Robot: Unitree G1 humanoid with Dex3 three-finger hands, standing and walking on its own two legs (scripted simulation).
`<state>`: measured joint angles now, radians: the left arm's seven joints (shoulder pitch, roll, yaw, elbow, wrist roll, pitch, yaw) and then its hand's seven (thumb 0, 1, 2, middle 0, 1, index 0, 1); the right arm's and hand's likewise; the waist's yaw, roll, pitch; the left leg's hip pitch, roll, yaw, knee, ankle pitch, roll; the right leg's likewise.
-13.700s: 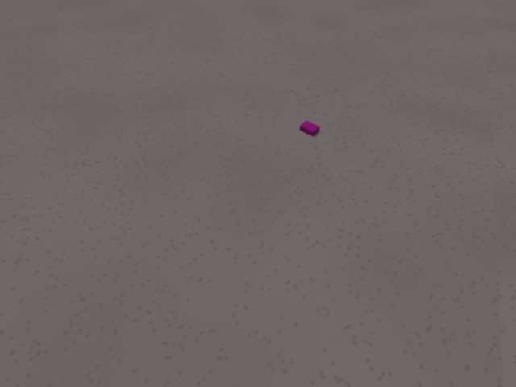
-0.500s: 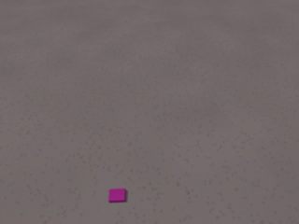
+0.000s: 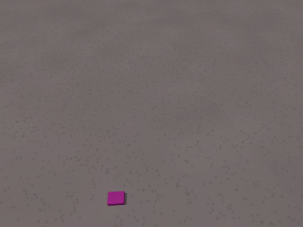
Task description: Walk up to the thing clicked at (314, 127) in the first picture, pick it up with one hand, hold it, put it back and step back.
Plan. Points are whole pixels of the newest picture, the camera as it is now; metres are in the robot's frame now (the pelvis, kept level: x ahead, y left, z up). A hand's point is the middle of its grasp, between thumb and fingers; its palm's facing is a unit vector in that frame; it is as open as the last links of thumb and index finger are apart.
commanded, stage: stand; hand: left
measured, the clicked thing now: (116, 198) +0.42 +0.25 -0.77
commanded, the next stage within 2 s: none
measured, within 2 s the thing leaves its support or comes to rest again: neither
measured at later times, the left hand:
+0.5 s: hand out of the picture +0.07 +0.25 -0.15, palm faces -0.04 -0.94 -0.35, open 7.4 cm
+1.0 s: hand out of the picture +0.08 +0.25 -0.15, palm faces -0.04 -0.94 -0.35, open 7.4 cm
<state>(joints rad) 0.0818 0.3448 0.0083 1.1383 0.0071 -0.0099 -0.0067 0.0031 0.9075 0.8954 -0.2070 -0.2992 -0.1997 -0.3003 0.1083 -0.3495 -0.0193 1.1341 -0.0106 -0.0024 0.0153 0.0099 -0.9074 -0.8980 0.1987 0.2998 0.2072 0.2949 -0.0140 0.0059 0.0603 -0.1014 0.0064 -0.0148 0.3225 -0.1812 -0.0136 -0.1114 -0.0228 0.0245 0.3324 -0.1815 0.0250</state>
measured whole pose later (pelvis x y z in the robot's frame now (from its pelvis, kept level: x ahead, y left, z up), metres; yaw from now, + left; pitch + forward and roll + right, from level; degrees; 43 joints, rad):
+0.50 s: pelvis +0.00 -0.01 +0.00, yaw +0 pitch -2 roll +0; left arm 0.11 0.35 0.00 1.12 0.01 -0.01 -0.01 0.00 0.91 0.90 -0.21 -0.30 -0.20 -0.30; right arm 0.10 -0.36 -0.01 1.13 -0.01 0.00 0.02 0.01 -0.91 -0.90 0.20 0.30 0.21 0.29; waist -0.01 0.01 0.06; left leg -0.10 0.02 -0.01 0.32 -0.18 -0.02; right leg -0.11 -0.01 0.03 0.32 -0.17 0.02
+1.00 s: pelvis +0.00 -0.01 +0.00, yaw +0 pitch -3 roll +0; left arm 0.12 0.36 -0.01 1.11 0.01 -0.01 -0.01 0.00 0.91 0.90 -0.21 -0.30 -0.20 -0.30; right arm 0.11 -0.36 -0.01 1.13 -0.01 0.00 0.02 0.01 -0.91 -0.90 0.20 0.30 0.21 0.29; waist -0.01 0.00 0.05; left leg -0.10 0.02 -0.01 0.32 -0.18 -0.02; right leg -0.11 -0.01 0.03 0.33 -0.17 0.02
